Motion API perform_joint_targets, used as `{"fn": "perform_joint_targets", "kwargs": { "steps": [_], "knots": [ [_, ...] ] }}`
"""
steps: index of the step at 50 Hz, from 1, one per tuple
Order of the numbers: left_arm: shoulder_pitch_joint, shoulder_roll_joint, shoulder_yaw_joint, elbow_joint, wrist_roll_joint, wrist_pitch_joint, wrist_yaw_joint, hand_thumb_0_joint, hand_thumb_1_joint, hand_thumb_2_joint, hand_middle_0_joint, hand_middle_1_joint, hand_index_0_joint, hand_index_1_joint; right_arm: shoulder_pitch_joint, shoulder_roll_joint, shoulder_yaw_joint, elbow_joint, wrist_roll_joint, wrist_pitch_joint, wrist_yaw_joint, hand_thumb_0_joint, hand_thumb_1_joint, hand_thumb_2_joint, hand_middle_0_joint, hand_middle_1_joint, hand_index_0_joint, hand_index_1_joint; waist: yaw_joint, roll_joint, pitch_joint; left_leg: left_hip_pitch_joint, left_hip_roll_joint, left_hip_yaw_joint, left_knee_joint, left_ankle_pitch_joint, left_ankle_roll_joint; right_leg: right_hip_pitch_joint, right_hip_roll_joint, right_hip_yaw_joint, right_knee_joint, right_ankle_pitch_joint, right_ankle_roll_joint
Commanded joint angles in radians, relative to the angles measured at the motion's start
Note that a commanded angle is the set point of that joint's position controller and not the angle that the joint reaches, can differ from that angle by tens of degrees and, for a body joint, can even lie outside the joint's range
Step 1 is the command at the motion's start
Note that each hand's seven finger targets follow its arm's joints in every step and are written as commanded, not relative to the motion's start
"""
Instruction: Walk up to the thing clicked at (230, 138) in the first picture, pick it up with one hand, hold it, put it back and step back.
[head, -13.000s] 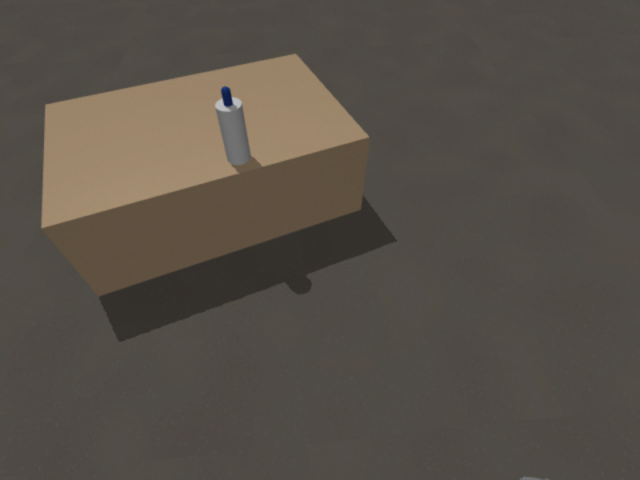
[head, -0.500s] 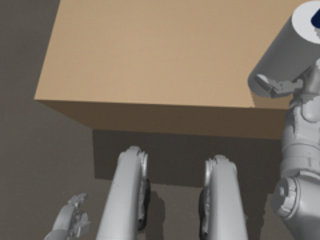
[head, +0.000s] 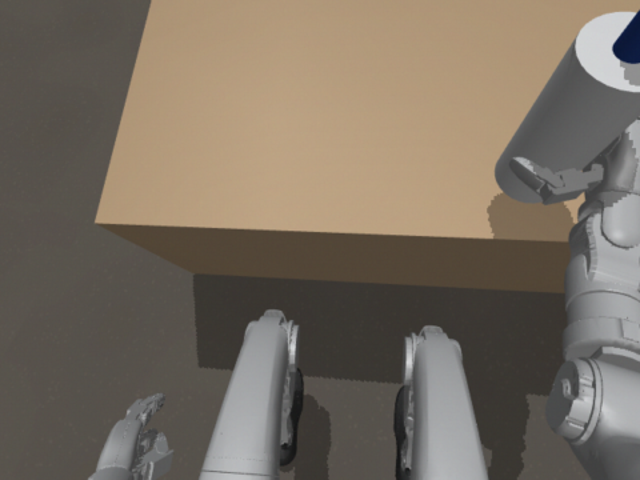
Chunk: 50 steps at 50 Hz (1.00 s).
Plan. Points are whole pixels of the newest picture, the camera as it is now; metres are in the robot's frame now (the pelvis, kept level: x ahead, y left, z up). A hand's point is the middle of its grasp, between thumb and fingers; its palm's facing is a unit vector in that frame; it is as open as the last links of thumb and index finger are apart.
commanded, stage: settle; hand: right
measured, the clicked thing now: (581, 110) +0.49 -0.22 +0.06
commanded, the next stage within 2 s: lift in 0.54 s
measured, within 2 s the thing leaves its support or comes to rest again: neither
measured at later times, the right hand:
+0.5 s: hand (569, 133) +0.48 -0.22 +0.03, palm faces +0.23 +0.97 -0.03, open 11.2 cm
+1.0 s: hand (584, 129) +0.46 -0.21 +0.07, palm faces +0.22 +0.97 -0.04, open 11.2 cm
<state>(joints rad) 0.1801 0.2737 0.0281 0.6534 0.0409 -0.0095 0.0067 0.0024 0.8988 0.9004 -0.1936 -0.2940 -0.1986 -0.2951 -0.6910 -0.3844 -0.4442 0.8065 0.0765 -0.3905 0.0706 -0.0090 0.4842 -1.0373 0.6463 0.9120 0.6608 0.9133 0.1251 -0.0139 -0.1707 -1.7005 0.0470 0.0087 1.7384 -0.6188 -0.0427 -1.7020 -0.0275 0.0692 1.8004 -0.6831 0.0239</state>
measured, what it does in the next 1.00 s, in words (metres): rises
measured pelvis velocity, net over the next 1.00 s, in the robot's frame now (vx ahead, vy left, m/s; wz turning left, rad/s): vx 0.01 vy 0.00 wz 0.00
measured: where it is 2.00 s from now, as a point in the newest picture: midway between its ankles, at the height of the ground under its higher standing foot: (346, 443)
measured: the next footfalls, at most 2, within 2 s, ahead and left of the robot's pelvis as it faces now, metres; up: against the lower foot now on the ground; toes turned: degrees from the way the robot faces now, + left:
none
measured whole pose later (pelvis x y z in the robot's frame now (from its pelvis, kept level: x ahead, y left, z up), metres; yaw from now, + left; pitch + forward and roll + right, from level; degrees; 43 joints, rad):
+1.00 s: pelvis +0.01 +0.00 +0.07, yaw +0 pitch +29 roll +3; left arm 0.21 0.24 0.02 0.68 0.03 -0.02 0.01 0.00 0.93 0.88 -0.20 -0.31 -0.22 -0.30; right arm -0.56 -0.32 -0.41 0.75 0.08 -0.40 0.04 -0.01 0.48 -1.04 0.64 0.92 0.66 0.92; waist 0.11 -0.02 -0.16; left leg -1.44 0.03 0.01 1.51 -0.57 -0.04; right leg -1.44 -0.05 0.06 1.57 -0.63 0.02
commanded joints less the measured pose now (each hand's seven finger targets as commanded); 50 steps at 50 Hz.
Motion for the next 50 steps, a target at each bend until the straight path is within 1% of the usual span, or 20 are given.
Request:
{"fn": "perform_joint_targets", "kwargs": {
  "steps": [1,4,5,9,12,16,20,23,26,28,32,33,38,39,40,42,45,46,49,50],
  "knots": [
    [0.148,0.179,0.061,-0.064,0.001,-0.016,0.008,0.000,0.908,0.891,-0.195,-0.298,-0.198,-0.294,-0.428,-0.257,-0.049,-0.276,0.036,-0.115,0.013,0.000,-0.033,-1.271,1.249,1.406,1.309,1.407,-0.015,-0.182,-0.686,0.367,-0.029,0.029,-0.188,0.312,0.078,0.518,0.015,-0.018,-0.247,0.375,-0.028],
    [0.158,0.169,0.056,-0.070,0.000,-0.010,0.003,0.000,0.916,0.886,-0.195,-0.298,-0.200,-0.292,-0.413,-0.283,-0.074,-0.287,0.032,-0.122,0.008,0.000,-0.056,-1.254,1.229,1.383,1.286,1.384,-0.027,-0.150,-0.695,0.418,-0.031,0.026,-0.209,0.323,0.076,0.502,0.015,-0.022,-0.261,0.373,-0.032],
    [0.153,0.173,0.062,-0.073,0.000,-0.011,0.003,0.000,0.911,0.887,-0.195,-0.298,-0.199,-0.293,-0.474,-0.286,-0.069,-0.358,0.036,-0.130,0.009,0.000,-0.059,-1.250,1.230,1.380,1.286,1.381,-0.023,-0.182,-0.728,0.430,-0.030,0.024,-0.214,0.323,0.075,0.523,0.015,-0.021,-0.268,0.371,-0.030],
    [0.153,0.167,0.058,-0.065,-0.004,-0.015,0.004,0.000,0.909,0.886,-0.195,-0.297,-0.198,-0.293,-0.457,-0.280,-0.076,-0.292,0.040,-0.135,0.001,0.000,-0.093,-1.267,1.213,1.381,1.268,1.381,-0.009,-0.143,-0.673,0.430,-0.034,0.027,-0.238,0.290,0.071,0.510,0.015,-0.017,-0.291,0.325,-0.035],
    [0.160,0.165,0.057,-0.059,0.000,-0.016,0.008,0.000,0.909,0.886,-0.192,-0.296,-0.195,-0.292,-0.499,-0.312,-0.077,-0.369,0.038,-0.155,-0.005,0.000,-0.112,-1.291,1.191,1.387,1.248,1.388,-0.016,-0.182,-0.712,0.445,-0.036,0.020,-0.254,0.303,0.073,0.556,0.013,-0.022,-0.300,0.341,-0.035],
    [0.156,0.151,0.052,-0.050,0.005,-0.023,0.010,0.000,0.908,0.889,-0.192,-0.296,-0.194,-0.294,-0.494,-0.272,-0.045,-0.334,0.035,-0.163,-0.006,0.000,-0.134,-1.313,1.194,1.401,1.250,1.401,0.002,-0.155,-0.695,0.478,-0.036,0.018,-0.275,0.311,0.068,0.545,0.014,-0.027,-0.305,0.332,-0.038],
    [0.160,0.153,0.048,-0.041,0.007,-0.025,0.011,0.000,0.916,0.888,-0.191,-0.298,-0.194,-0.294,-0.498,-0.298,-0.049,-0.320,0.030,-0.171,-0.004,0.000,-0.140,-1.342,1.202,1.426,1.259,1.427,-0.007,-0.170,-0.704,0.503,-0.037,0.013,-0.288,0.321,0.069,0.556,0.014,-0.033,-0.314,0.340,-0.037],
    [0.161,0.169,0.059,-0.034,0.011,-0.028,0.013,0.000,0.917,0.888,-0.192,-0.301,-0.196,-0.296,-0.465,-0.273,-0.052,-0.268,0.032,-0.161,-0.001,0.000,-0.140,-1.339,1.209,1.427,1.266,1.428,0.001,-0.174,-0.672,0.467,-0.039,0.025,-0.288,0.310,0.072,0.573,0.012,-0.021,-0.329,0.351,-0.030],
    [0.158,0.167,0.054,-0.039,0.012,-0.026,0.010,0.000,0.920,0.885,-0.192,-0.300,-0.197,-0.295,-0.499,-0.318,-0.073,-0.318,0.029,-0.169,-0.002,0.000,-0.149,-1.331,1.213,1.423,1.268,1.423,-0.021,-0.229,-0.699,0.452,-0.041,0.026,-0.288,0.314,0.077,0.627,0.009,-0.016,-0.343,0.385,-0.025],
    [0.153,0.163,0.053,-0.044,0.007,-0.025,0.009,0.000,0.917,0.886,-0.193,-0.300,-0.198,-0.295,-0.429,-0.276,-0.065,-0.223,0.030,-0.161,0.002,0.000,-0.125,-1.303,1.190,1.394,1.245,1.394,-0.003,-0.155,-0.637,0.460,-0.043,0.034,-0.301,0.292,0.073,0.583,0.009,-0.011,-0.350,0.341,-0.031],
    [0.140,0.156,0.050,-0.053,0.005,-0.029,0.009,0.000,0.913,0.885,-0.191,-0.298,-0.195,-0.294,-0.486,-0.304,-0.071,-0.309,0.036,-0.175,0.006,0.000,-0.185,-1.328,1.193,1.407,1.246,1.407,-0.014,-0.171,-0.673,0.498,-0.041,0.025,-0.320,0.275,0.071,0.581,0.012,-0.020,-0.366,0.302,-0.035],
    [0.143,0.161,0.052,-0.049,0.004,-0.031,0.010,0.000,0.925,0.873,-0.207,-0.316,-0.223,-0.299,-0.458,-0.273,-0.056,-0.244,0.035,-0.169,0.007,0.000,-0.107,-1.302,1.230,1.408,1.276,1.408,-0.003,-0.155,-0.642,0.477,-0.043,0.031,-0.318,0.266,0.073,0.587,0.011,-0.011,-0.374,0.298,-0.033],
    [0.145,0.160,0.055,-0.058,0.007,-0.030,0.011,0.000,0.923,0.876,-0.205,-0.317,-0.220,-0.301,-0.470,-0.274,-0.045,-0.361,0.039,-0.176,-0.002,0.000,-0.151,-1.290,1.217,1.387,1.259,1.387,-0.026,-0.197,-0.718,0.536,-0.042,0.022,-0.344,0.295,0.073,0.647,0.012,-0.024,-0.389,0.329,-0.031],
    [0.153,0.175,0.066,-0.043,0.005,-0.033,0.014,0.000,0.928,0.875,-0.204,-0.317,-0.220,-0.301,-0.417,-0.238,-0.031,-0.293,0.041,-0.165,0.000,0.000,-0.155,-1.290,1.222,1.389,1.263,1.390,-0.007,-0.172,-0.696,0.522,-0.043,0.031,-0.342,0.307,0.072,0.669,0.010,-0.016,-0.391,0.352,-0.029],
    [0.151,0.175,0.067,-0.046,0.005,-0.035,0.015,0.000,0.932,0.875,-0.204,-0.318,-0.221,-0.300,-0.441,-0.237,-0.019,-0.356,0.043,-0.167,0.000,0.000,-0.170,-1.295,1.230,1.395,1.270,1.395,-0.017,-0.204,-0.705,0.519,-0.043,0.030,-0.344,0.317,0.074,0.691,0.010,-0.015,-0.398,0.372,-0.025],
    [0.152,0.157,0.054,-0.046,0.005,-0.033,0.015,0.000,0.926,0.876,-0.202,-0.314,-0.217,-0.298,-0.451,-0.276,-0.032,-0.428,0.041,-0.172,-0.011,0.000,-0.175,-1.297,1.236,1.399,1.276,1.399,-0.037,-0.222,-0.747,0.549,-0.044,0.028,-0.353,0.348,0.074,0.743,0.008,-0.018,-0.402,0.427,-0.024],
    [0.158,0.167,0.071,-0.039,0.000,-0.037,0.020,0.000,0.927,0.880,-0.201,-0.314,-0.215,-0.299,-0.373,-0.204,-0.003,-0.388,0.052,-0.153,-0.022,0.000,-0.155,-1.305,1.244,1.412,1.286,1.412,-0.016,-0.152,-0.694,0.612,-0.045,0.026,-0.391,0.363,0.067,0.713,0.013,-0.024,-0.424,0.406,-0.030],
    [0.154,0.150,0.058,-0.044,-0.003,-0.040,0.020,0.000,0.926,0.882,-0.201,-0.311,-0.214,-0.298,-0.409,-0.242,-0.015,-0.480,0.055,-0.161,-0.028,0.000,-0.158,-1.306,1.247,1.414,1.290,1.414,-0.036,-0.178,-0.714,0.638,-0.042,0.020,-0.398,0.374,0.068,0.720,0.013,-0.031,-0.433,0.408,-0.030],
    [0.146,0.157,0.071,-0.046,-0.012,-0.044,0.026,0.000,0.930,0.881,-0.200,-0.311,-0.213,-0.297,-0.319,-0.196,0.003,-0.427,0.059,-0.143,-0.039,0.000,-0.157,-1.288,1.242,1.400,1.282,1.400,-0.025,-0.114,-0.659,0.674,-0.045,0.019,-0.443,0.345,0.062,0.711,0.014,-0.037,-0.463,0.359,-0.036],
    [0.139,0.146,0.061,-0.048,-0.012,-0.046,0.026,0.000,0.925,0.882,-0.200,-0.310,-0.212,-0.297,-0.332,-0.204,0.002,-0.479,0.060,-0.146,-0.044,0.000,-0.150,-1.297,1.243,1.407,1.285,1.408,-0.041,-0.136,-0.644,0.675,-0.046,0.022,-0.450,0.334,0.065,0.728,0.013,-0.035,-0.486,0.353,-0.033]
  ]
}}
